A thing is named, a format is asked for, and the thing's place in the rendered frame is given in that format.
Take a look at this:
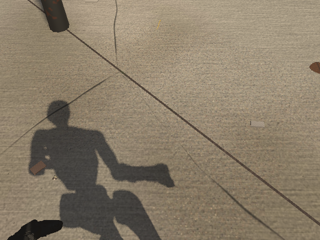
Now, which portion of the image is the robot left hand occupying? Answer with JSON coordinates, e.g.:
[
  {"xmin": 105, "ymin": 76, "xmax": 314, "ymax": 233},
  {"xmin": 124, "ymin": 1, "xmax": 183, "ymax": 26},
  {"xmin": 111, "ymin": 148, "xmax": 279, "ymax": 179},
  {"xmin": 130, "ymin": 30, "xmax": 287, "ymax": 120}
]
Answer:
[{"xmin": 7, "ymin": 219, "xmax": 63, "ymax": 240}]

